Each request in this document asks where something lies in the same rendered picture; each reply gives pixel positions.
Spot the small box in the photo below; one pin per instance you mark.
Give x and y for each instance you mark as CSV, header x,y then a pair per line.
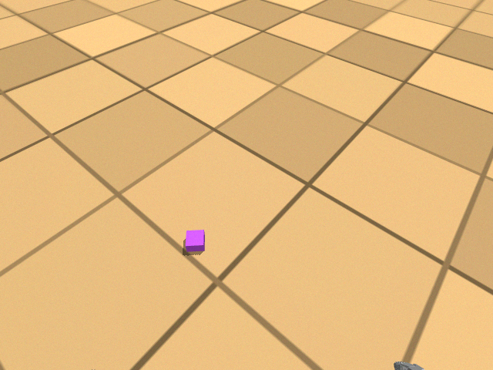
x,y
195,240

